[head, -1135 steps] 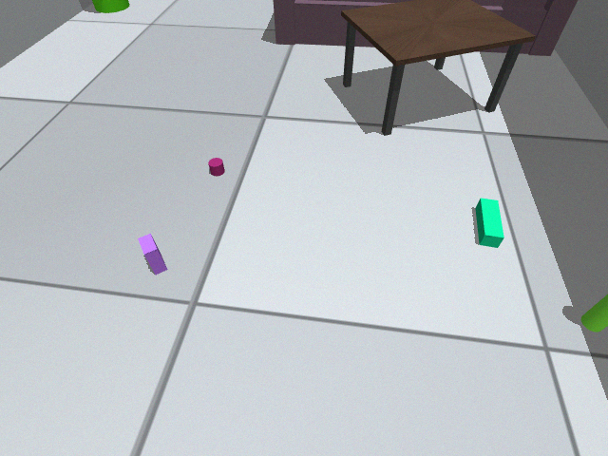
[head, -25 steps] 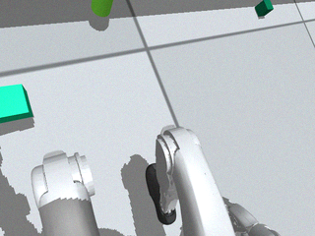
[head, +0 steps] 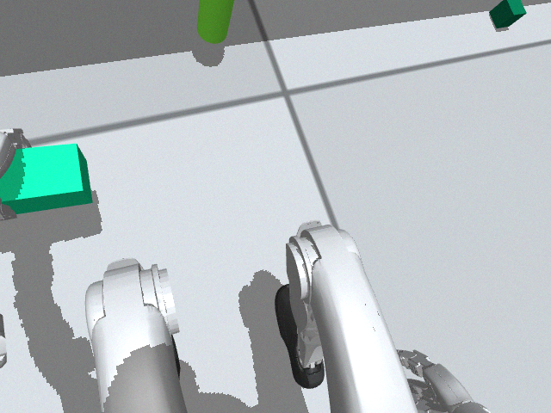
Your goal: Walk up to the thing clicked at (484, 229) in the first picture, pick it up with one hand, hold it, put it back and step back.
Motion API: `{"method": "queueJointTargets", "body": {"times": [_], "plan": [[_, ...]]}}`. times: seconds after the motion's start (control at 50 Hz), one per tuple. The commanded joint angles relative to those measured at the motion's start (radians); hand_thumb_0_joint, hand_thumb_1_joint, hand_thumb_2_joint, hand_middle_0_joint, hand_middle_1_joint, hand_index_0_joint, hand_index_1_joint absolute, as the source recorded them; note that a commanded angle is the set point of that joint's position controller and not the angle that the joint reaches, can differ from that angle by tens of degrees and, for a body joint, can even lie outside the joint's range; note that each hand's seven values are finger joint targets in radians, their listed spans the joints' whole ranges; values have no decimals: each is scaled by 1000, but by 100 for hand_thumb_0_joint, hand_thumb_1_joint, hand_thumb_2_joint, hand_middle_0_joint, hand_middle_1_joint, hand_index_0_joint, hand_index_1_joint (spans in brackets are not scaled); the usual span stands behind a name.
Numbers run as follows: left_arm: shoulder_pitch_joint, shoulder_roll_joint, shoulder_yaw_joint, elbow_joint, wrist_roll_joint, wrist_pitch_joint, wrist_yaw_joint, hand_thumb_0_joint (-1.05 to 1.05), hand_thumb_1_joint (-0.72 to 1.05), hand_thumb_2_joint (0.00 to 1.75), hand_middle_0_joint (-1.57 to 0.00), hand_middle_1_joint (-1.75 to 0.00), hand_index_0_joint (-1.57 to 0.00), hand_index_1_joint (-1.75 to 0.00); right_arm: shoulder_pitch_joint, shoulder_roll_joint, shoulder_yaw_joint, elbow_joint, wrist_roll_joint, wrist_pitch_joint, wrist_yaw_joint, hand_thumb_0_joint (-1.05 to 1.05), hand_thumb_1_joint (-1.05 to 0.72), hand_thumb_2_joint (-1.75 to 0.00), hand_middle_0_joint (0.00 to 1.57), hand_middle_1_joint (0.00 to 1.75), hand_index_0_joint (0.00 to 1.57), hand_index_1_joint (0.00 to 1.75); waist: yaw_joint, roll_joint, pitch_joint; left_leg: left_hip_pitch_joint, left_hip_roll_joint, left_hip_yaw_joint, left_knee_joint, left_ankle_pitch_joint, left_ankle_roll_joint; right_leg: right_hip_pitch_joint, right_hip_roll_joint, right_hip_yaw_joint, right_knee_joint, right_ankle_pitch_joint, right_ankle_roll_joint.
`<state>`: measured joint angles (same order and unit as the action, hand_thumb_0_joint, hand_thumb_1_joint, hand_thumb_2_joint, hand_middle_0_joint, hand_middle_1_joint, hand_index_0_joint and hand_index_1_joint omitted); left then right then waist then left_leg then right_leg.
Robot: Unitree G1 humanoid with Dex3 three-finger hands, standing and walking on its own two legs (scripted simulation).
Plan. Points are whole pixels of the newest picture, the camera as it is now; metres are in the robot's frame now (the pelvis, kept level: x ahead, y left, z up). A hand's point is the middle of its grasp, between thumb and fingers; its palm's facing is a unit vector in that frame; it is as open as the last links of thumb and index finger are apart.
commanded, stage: lift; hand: left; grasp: from above
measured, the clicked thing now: out of the picture +0.45 +0.34 -0.20
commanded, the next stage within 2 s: hold in 1.82 s
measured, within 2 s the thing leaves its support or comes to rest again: neither
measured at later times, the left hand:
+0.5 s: hand out of the picture +0.41 +0.33 -0.09, palm faces -0.47 -0.09 -0.88, open 10.4 cm
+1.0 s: hand out of the picture +0.35 +0.30 +0.09, palm faces -0.44 -0.13 -0.89, open 10.4 cm
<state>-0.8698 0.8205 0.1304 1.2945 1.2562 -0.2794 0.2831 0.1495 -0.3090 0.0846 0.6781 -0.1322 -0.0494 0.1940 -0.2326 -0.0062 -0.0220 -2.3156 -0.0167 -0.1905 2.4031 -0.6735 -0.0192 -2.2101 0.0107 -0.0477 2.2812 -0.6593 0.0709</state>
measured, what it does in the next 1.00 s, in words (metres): rises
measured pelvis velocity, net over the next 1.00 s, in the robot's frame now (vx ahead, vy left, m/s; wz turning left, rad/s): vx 0.01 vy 0.00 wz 0.10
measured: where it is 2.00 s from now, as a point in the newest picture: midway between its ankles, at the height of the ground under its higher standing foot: (237, 376)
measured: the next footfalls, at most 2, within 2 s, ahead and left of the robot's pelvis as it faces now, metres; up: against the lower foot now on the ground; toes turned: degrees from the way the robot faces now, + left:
none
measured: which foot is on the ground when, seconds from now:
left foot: down 0.00-1.00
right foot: down 0.00-1.00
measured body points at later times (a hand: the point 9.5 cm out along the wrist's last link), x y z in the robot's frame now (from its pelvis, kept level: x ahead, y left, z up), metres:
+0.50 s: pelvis +0.00 +0.00 +0.05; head +0.21 +0.08 +0.44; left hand +0.43 +0.33 -0.04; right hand +0.09 -0.27 -0.06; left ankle +0.08 +0.13 -0.30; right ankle +0.11 -0.14 -0.30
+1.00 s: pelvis +0.01 +0.00 +0.19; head +0.16 +0.05 +0.61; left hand +0.37 +0.31 +0.14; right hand +0.16 -0.26 +0.07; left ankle +0.07 +0.13 -0.30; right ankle +0.11 -0.14 -0.30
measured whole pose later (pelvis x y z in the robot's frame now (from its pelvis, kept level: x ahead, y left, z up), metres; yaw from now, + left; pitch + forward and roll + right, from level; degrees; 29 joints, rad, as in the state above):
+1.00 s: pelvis +0.01 +0.00 +0.19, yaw +6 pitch +30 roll -5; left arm -0.39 0.59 -0.04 0.65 1.00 -0.05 0.05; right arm 0.15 -0.26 -0.02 0.63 0.01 0.05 0.02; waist -0.11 0.03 -0.18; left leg -1.69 0.03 -0.09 1.80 -0.62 -0.01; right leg -1.64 -0.01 -0.01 1.72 -0.60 0.06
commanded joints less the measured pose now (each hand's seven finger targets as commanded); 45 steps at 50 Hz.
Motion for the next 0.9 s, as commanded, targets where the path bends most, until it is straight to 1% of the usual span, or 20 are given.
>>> {"method": "queueJointTargets", "body": {"times": [0.0,0.04,0.06,0.08,0.16,0.18,0.3,0.34,0.38,0.4,0.42,0.44,0.46,0.54,0.58,0.7,0.74,0.78,0.84,0.88], "plan": [[-379,354,75,-234,-13,-3,64,0,63,105,-100,-86,-100,-87,196,-267,-102,-21,5,0,-26,0,-91,-90,20,30,20,30,-1,389,-733,602,-1,123,-278,180,32,293,16,-116,-205,204,-107],[-378,335,55,-212,-15,4,59,0,67,98,-107,-87,-107,-87,199,-254,-102,-16,8,1,-29,0,-95,-92,20,30,20,30,-3,395,-729,603,4,131,-291,159,34,295,17,-108,-211,197,-106],[-380,330,50,-222,-19,7,56,0,60,101,-99,-79,-99,-80,201,-252,-105,-14,8,1,-32,0,-89,-89,20,30,20,30,-1,401,-742,609,5,133,-293,153,36,297,18,-105,-219,191,-106],[-372,336,66,-233,-25,10,56,0,64,96,-105,-84,-105,-84,202,-256,-109,-13,9,3,-35,0,-94,-91,20,30,20,30,8,416,-748,611,1,134,-306,162,34,299,13,-107,-216,199,-102],[-353,289,34,-236,-50,45,24,0,68,97,-105,-82,-105,-82,212,-249,-123,-12,27,5,-41,0,-92,-91,20,30,20,30,10,423,-765,655,5,122,-359,155,31,293,9,-108,-225,202,-105],[-337,306,48,-237,-59,54,15,0,66,98,-105,-81,-104,-82,210,-253,-130,-11,32,7,-44,0,-92,-91,20,30,20,30,27,412,-780,666,5,122,-365,153,32,295,7,-103,-230,199,-107],[-276,263,31,-327,-93,71,-45,0,67,99,-106,-80,-105,-81,212,-232,-147,-28,52,22,-56,0,-92,-91,20,30,20,30,38,362,-795,671,0,139,-397,156,39,362,4,-80,-284,203,-106],[-255,282,46,-385,-108,72,-55,0,69,101,-107,-82,-106,-83,211,-229,-155,-37,58,26,-61,0,-92,-91,20,30,20,30,50,338,-822,677,-1,150,-398,170,45,400,3,-71,-312,211,-104],[-238,239,23,-418,-123,75,-72,0,68,101,-106,-82,-105,-83,209,-222,-160,-46,62,31,-65,0,-92,-91,20,30,20,30,43,330,-802,693,2,146,-423,169,44,395,0,-68,-328,211,-102],[-272,258,32,-496,-129,70,-75,0,67,101,-105,-84,-105,-84,204,-219,-168,-53,68,33,-70,0,-92,-91,20,30,20,30,52,354,-837,709,2,149,-434,166,44,410,1,-64,-341,209,-103],[-229,271,40,-492,-129,75,-76,0,66,101,-104,-83,-104,-84,202,-220,-169,-62,71,35,-74,0,-92,-91,20,30,20,30,65,342,-846,723,3,144,-451,148,45,423,3,-64,-352,191,-105],[-156,238,37,-437,-133,85,-83,0,64,103,-104,-82,-103,-83,207,-218,-171,-61,74,37,-74,0,-92,-91,20,30,20,30,62,308,-785,715,3,139,-467,135,43,420,-2,-64,-367,180,-100],[-218,225,21,-533,-149,79,-87,0,64,101,-103,-82,-102,-83,199,-213,-174,-72,76,39,-77,0,-91,-90,20,30,20,30,58,326,-813,729,6,139,-483,123,43,424,0,-62,-377,175,-102],[-144,209,27,-592,-164,103,-102,0,65,102,-102,-85,-102,-85,189,-212,-185,-89,92,48,-89,0,-91,-90,20,30,20,30,86,349,-816,811,12,106,-578,103,35,439,-3,-64,-404,165,-101],[-111,183,16,-610,-173,118,-111,0,65,103,-101,-86,-101,-86,177,-209,-188,-96,100,51,-95,0,-91,-90,20,30,20,30,86,358,-811,857,14,86,-618,105,31,442,-5,-62,-419,170,-100],[-23,139,-6,-750,-221,158,-140,0,67,101,-101,-88,-102,-87,160,-181,-189,-116,110,60,-119,0,-91,-90,20,30,20,30,104,307,-835,955,18,121,-682,181,39,587,-1,-40,-543,215,-95],[12,151,4,-786,-232,171,-147,0,69,101,-103,-86,-103,-85,150,-179,-191,-120,114,64,-132,0,-91,-90,20,30,20,30,110,293,-841,987,20,122,-714,179,39,630,-1,-33,-575,213,-92],[42,97,-27,-814,-242,182,-156,0,66,102,-102,-85,-102,-85,139,-167,-187,-124,118,66,-143,0,-90,-90,20,30,20,30,109,290,-803,1008,25,121,-762,151,37,663,0,-32,-612,199,-90],[88,101,-17,-849,-254,202,-157,0,67,99,-101,-84,-101,-83,125,-159,-183,-128,126,68,-161,0,-90,-90,20,30,20,30,121,269,-786,1060,27,121,-829,138,37,735,1,-28,-671,192,-87],[117,63,-41,-874,-260,215,-165,0,69,99,-102,-83,-102,-83,117,-151,-181,-130,131,69,-172,0,-90,-90,20,30,20,30,120,255,-754,1089,28,123,-876,128,36,778,1,-24,-717,185,-85]]}}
